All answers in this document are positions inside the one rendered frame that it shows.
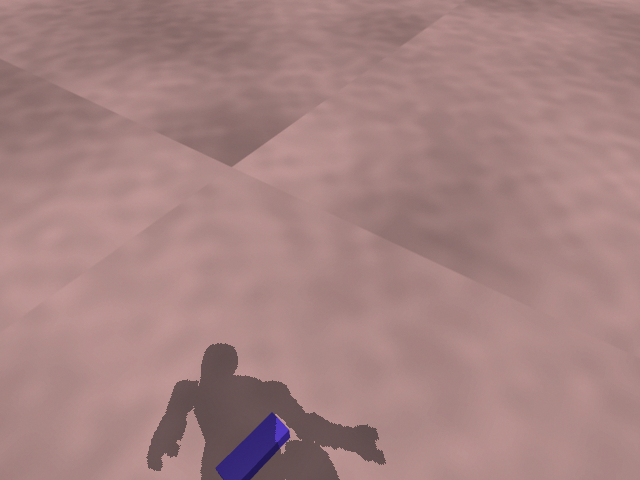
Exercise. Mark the carton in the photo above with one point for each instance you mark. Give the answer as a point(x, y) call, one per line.
point(255, 450)

